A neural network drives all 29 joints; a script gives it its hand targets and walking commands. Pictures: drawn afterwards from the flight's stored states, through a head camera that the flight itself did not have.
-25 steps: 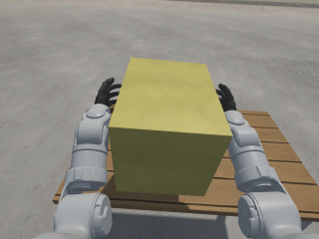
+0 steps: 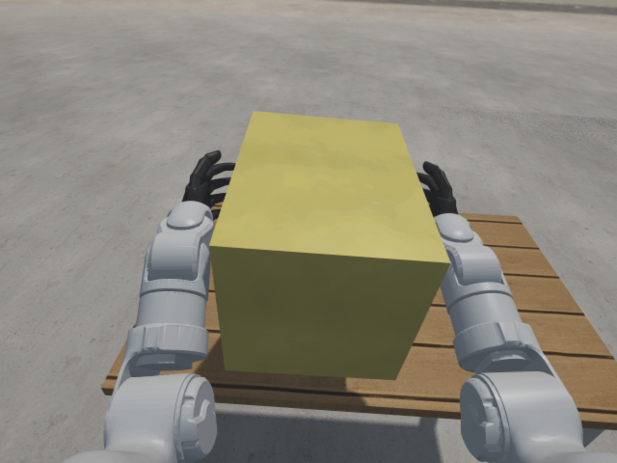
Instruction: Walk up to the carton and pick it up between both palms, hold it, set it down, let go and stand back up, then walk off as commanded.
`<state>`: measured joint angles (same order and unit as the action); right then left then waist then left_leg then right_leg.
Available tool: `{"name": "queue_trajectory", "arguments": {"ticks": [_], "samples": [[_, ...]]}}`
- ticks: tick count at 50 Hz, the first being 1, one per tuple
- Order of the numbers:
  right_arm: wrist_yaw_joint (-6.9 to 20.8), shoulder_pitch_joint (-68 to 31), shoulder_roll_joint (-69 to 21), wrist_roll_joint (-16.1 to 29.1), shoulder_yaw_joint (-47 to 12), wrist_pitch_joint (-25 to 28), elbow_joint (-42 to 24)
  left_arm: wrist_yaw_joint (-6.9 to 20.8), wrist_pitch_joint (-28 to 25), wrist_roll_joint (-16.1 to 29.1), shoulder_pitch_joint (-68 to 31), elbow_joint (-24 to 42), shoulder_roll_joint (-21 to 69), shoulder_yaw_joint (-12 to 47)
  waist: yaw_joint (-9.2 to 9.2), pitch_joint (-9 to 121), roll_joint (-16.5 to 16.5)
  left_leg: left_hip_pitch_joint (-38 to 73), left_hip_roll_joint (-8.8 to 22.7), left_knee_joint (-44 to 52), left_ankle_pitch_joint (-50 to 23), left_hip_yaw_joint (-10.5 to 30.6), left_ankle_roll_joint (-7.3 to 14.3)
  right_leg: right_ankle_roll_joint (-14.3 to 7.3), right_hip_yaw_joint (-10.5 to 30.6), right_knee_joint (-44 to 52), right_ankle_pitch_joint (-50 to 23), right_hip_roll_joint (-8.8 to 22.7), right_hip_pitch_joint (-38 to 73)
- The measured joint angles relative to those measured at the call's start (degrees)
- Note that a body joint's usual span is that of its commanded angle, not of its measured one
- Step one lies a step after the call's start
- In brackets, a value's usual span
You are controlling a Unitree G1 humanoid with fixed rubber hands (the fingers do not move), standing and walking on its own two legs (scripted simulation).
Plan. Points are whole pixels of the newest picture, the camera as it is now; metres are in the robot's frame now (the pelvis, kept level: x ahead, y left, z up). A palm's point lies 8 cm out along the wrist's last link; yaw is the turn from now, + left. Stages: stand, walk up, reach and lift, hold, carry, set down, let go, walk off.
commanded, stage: hold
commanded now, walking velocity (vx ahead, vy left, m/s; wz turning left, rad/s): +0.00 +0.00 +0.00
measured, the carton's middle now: (319, 235) +0.38 +0.02 +0.15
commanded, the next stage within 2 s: none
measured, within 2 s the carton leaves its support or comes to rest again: neither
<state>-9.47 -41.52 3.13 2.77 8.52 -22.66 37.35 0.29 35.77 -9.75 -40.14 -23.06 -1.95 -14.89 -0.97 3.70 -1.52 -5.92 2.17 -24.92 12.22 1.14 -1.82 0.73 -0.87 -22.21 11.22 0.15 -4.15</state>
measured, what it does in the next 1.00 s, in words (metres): stands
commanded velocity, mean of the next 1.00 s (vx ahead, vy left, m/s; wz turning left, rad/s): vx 0.00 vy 0.00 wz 0.00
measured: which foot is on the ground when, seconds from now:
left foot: down 0.00-1.00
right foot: down 0.00-1.00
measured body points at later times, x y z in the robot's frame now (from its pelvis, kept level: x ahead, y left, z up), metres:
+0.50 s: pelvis +0.00 +0.00 +0.00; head -0.07 +0.02 +0.44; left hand +0.37 +0.18 +0.20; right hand +0.39 -0.14 +0.19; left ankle +0.02 +0.13 -0.74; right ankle +0.02 -0.13 -0.74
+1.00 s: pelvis +0.00 +0.00 +0.00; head -0.07 +0.02 +0.44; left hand +0.37 +0.18 +0.20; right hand +0.39 -0.14 +0.19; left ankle +0.02 +0.13 -0.74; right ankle +0.02 -0.13 -0.74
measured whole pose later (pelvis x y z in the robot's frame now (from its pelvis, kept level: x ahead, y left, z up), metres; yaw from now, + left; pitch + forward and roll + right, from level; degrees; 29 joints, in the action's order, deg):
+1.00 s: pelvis +0.00 +0.00 +0.00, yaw +0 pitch -7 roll -1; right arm -9.5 -41.5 3.1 2.8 8.5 -22.5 37.3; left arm 0.3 35.8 -9.8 -40.1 -23.1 -2.0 -14.9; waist -1.0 3.6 -1.5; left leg -5.9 2.2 -24.8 12.2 1.1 -1.8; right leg 0.7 -0.9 -22.1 11.2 0.1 -4.1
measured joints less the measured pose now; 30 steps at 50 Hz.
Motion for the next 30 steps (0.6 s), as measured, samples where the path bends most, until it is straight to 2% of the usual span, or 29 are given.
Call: {"name": "queue_trajectory", "arguments": {"ticks": [30], "samples": [[0.0,0.0,0.0,0.01,0.0,0.14,-0.01,0.04,0.0,-0.07,0.0,0.0,0.0,0.0,0.0,-0.05,0.0,0.0,0.0,0.07,0.0,0.0,0.0,0.0,0.0,0.06,0.0,0.0,0.0]]}}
